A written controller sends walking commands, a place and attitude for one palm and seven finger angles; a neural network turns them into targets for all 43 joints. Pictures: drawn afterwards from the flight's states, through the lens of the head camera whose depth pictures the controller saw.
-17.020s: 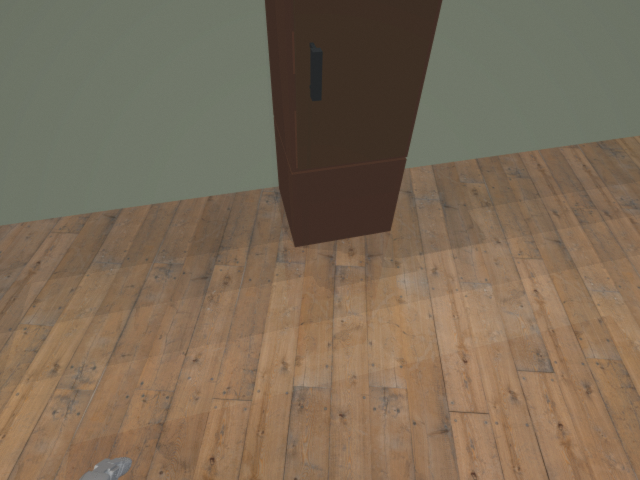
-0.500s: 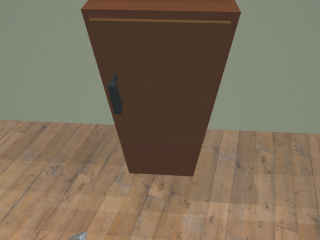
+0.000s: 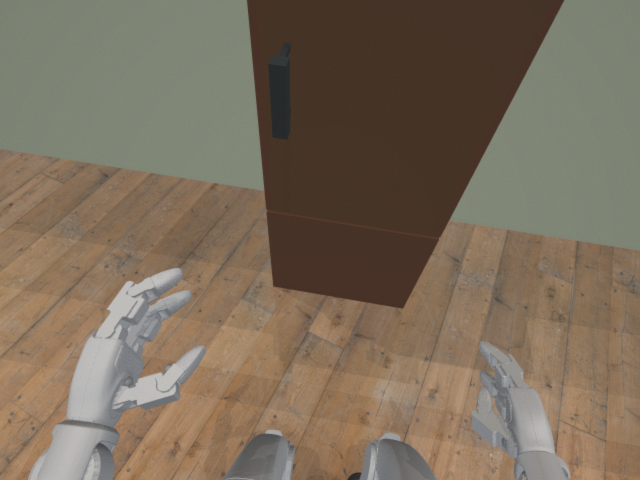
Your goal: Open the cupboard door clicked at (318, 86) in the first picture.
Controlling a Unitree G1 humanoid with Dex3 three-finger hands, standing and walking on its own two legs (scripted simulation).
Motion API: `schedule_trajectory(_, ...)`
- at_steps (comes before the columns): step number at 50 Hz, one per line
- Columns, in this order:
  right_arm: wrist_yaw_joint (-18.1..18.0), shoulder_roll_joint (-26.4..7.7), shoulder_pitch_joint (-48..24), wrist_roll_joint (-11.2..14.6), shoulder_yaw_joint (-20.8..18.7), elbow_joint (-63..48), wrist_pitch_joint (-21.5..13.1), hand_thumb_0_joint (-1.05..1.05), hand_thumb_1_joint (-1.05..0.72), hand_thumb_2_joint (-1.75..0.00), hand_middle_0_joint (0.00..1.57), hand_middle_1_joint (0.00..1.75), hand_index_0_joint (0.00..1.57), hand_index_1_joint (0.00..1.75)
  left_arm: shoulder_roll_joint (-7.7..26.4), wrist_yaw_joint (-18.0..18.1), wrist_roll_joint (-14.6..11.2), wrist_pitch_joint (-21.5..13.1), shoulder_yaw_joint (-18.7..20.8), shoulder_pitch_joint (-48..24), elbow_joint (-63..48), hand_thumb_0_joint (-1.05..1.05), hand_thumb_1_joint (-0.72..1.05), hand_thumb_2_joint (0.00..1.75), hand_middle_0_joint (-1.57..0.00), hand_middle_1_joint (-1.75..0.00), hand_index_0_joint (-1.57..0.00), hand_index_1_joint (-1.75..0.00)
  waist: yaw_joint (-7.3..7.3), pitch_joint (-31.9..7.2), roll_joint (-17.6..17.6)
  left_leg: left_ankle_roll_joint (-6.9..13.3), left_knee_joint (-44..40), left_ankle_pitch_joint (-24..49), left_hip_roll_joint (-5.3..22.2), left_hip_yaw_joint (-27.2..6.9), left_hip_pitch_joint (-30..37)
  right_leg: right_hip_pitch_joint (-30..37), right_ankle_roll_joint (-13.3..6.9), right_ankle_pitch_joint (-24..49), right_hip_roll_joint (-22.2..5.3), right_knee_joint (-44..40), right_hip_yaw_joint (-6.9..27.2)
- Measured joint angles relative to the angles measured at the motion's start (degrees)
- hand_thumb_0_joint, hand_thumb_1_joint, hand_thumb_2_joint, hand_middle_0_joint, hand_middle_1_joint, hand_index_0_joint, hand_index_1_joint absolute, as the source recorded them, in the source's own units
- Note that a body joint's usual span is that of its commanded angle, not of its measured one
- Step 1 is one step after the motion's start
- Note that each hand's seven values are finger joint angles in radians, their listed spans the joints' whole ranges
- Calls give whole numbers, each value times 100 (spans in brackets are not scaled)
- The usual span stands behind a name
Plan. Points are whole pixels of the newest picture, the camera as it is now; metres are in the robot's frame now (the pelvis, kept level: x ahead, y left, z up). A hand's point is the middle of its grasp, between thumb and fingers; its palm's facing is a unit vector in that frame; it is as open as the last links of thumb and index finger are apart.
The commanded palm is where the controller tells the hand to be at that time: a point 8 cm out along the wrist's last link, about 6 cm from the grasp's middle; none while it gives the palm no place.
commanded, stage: raise the hand with hooked fingers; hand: left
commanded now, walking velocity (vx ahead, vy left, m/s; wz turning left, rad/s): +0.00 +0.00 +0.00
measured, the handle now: (283, 91) +0.66 +0.14 +0.09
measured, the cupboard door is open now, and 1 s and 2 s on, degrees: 0 0 0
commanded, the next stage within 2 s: move the hooked fingers beside the handle in 1.52 s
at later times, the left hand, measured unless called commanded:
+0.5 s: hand (146, 302) +0.28 +0.23 +0.07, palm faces -0.08 -0.99 -0.08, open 12.5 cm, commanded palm +0.26 +0.30 +0.09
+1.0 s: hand (107, 234) +0.33 +0.28 +0.12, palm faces -0.02 -1.00 -0.08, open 14.0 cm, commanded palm +0.30 +0.33 +0.12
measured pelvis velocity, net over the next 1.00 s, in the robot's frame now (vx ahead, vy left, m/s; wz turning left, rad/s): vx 0.04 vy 0.01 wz -0.02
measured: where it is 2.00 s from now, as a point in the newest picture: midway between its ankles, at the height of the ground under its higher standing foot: outside the picture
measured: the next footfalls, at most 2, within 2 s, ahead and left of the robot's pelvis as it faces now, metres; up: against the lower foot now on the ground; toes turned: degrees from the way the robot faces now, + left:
none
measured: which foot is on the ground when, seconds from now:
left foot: down 0.00-1.00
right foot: down 0.00-1.00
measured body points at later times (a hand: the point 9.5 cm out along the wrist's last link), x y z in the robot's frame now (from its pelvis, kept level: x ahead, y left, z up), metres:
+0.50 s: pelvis +0.02 +0.03 +0.02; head +0.09 +0.04 +0.47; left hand +0.28 +0.29 +0.07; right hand +0.19 -0.23 -0.05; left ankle +0.02 +0.10 -0.65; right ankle +0.07 -0.10 -0.65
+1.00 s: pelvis +0.04 +0.01 +0.04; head +0.09 +0.02 +0.49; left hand +0.32 +0.33 +0.13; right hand +0.20 -0.23 -0.04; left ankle +0.02 +0.10 -0.65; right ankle +0.07 -0.10 -0.65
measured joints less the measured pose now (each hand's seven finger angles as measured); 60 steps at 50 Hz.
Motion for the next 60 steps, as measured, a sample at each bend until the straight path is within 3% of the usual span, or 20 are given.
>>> schedule_trajectory(3,1,157,135,22,249,212,64,1,-91,-90,20,30,20,30,173,-166,28,154,-70,-428,-139,1,35,66,-23,-65,-24,-65,-87,-24,174,42,-10,25,-7,-34,-34,22,54,61,-3,-98,-33)
schedule_trajectory(7,-16,324,398,117,428,311,247,1,-90,-90,20,30,20,30,306,-441,-67,1005,-12,-836,207,1,26,62,-24,-71,-25,-71,-258,-64,271,110,-287,141,-16,98,77,86,127,204,7,-351,102)
schedule_trajectory(9,-33,344,560,137,434,288,313,1,-90,-90,20,30,21,30,303,-437,-156,1427,95,-808,325,1,21,60,-25,-74,-25,-74,-340,-79,270,135,-500,213,-25,186,200,166,164,278,11,-521,194)
schedule_trajectory(11,-54,317,713,126,391,261,314,1,-90,-90,20,30,21,30,273,-324,-237,1604,232,-662,321,1,17,58,-25,-77,-26,-77,-383,-83,249,150,-690,268,-28,254,333,264,188,336,22,-679,266)
schedule_trajectory(13,-52,252,841,96,308,248,267,1,-90,-90,20,30,21,30,245,-144,-265,1516,362,-459,206,1,12,56,-25,-80,-26,-80,-385,-89,224,164,-820,294,-30,289,436,350,206,366,30,-794,305)
schedule_trajectory(16,-34,92,933,42,182,281,170,1,-90,-90,20,30,20,30,254,60,-233,1095,497,-274,41,1,5,53,-26,-85,-26,-84,-345,-95,199,184,-857,278,-46,268,477,409,225,347,18,-842,289)
schedule_trajectory(20,-31,-151,821,50,81,392,87,1,-90,-90,20,30,20,30,346,-50,-194,688,568,-441,167,0,-4,49,-26,-91,-27,-90,-293,-88,205,194,-711,194,-70,175,372,363,239,255,-14,-747,198)
schedule_trajectory(28,-141,-164,455,142,48,304,51,1,-91,-90,20,30,20,30,614,-627,-320,1203,635,-779,447,0,-23,41,-28,-103,-28,-102,-298,-51,189,162,-899,174,-29,125,645,659,235,249,42,-976,157)
schedule_trajectory(35,-86,-64,417,131,169,203,86,1,-91,-90,20,30,20,30,735,-672,-544,1173,1051,-1101,678,0,-39,34,-29,-113,-30,-112,-213,-93,216,127,-1158,220,-13,68,929,961,210,277,72,-1236,110)
schedule_trajectory(42,-109,-80,415,139,265,284,206,1,-90,-90,20,30,20,30,916,-1145,-512,1498,1179,-1558,1326,-1,-47,31,-29,-118,-30,-117,-177,-19,274,100,-1281,274,-3,55,1013,1039,182,315,88,-1343,100)
schedule_trajectory(49,-157,-99,561,132,272,436,232,1,-90,-90,20,30,20,30,1084,-1308,-661,1291,1504,-1909,1645,-1,-49,30,-30,-120,-30,-119,-218,27,252,59,-1448,332,32,69,1199,1202,142,367,131,-1483,117)
schedule_trajectory(53,-174,-162,614,167,269,485,287,1,-90,-90,20,30,20,30,1251,-1463,-707,1388,1674,-2239,2122,-1,-50,30,-30,-120,-30,-119,-260,61,257,45,-1531,385,39,71,1247,1241,121,409,141,-1551,119)
schedule_trajectory(60,-137,-260,722,160,186,434,263,1,-91,-90,20,30,20,30,1187,-1653,-680,1420,1573,-2142,2222,-1,-50,30,-29,-120,-30,-119,-314,49,271,42,-1696,469,49,147,1313,1257,114,490,160,-1663,195)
